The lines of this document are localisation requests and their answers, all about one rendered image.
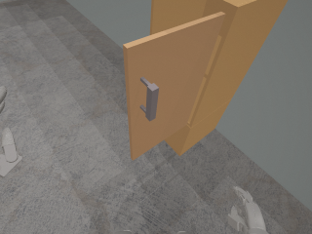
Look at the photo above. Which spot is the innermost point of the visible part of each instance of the handle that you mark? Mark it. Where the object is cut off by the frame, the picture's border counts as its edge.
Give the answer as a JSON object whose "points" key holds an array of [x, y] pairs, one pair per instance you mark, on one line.
{"points": [[152, 93]]}

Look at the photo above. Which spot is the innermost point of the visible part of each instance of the cupboard door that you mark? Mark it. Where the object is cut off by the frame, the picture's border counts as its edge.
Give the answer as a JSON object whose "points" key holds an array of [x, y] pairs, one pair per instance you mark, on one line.
{"points": [[176, 61]]}

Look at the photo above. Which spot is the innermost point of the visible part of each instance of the right robot hand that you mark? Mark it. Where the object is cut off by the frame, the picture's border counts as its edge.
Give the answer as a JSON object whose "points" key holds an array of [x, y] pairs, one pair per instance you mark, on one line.
{"points": [[249, 216]]}

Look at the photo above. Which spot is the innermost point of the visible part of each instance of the left robot hand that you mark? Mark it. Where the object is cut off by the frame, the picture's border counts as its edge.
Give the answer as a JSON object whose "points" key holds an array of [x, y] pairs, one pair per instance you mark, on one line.
{"points": [[11, 158]]}

